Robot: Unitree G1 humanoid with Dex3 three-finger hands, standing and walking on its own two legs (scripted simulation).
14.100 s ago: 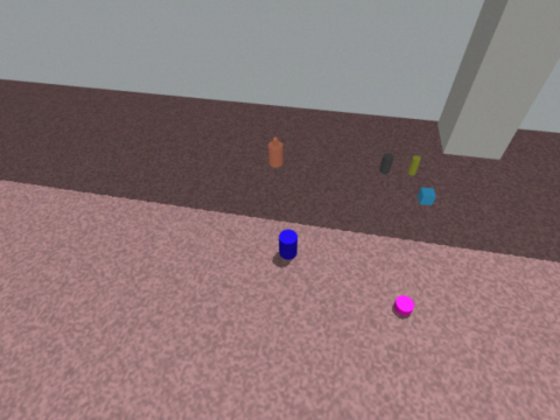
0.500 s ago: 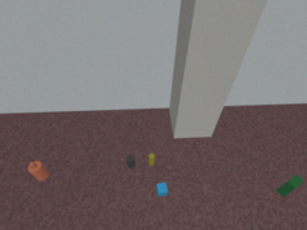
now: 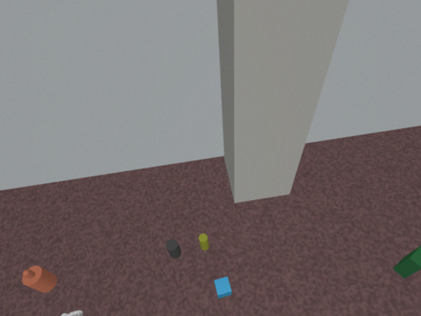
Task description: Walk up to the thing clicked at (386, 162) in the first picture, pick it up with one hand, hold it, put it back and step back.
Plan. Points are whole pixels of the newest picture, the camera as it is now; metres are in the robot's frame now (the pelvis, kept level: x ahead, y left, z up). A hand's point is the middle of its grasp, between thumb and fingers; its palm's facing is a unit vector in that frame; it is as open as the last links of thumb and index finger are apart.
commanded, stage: walk up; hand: left
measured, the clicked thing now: (173, 249) +0.52 +0.24 -0.71
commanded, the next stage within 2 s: stand in 1.42 s
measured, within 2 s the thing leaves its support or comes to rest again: neither
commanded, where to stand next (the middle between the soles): +0.12 +0.02 m, yaw -1 degrees
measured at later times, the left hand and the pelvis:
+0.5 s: hand out of the picture +0.12 +0.28 -0.16, palm faces +0.00 -0.95 -0.32, open 7.4 cm; pelvis +0.05 +0.02 +0.01, yaw +1 degrees
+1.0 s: hand out of the picture +0.13 +0.28 -0.13, palm faces +0.02 -0.94 -0.33, open 7.4 cm; pelvis +0.06 +0.02 +0.02, yaw +1 degrees
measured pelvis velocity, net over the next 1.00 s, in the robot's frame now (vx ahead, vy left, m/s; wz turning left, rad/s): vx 0.06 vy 0.02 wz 0.02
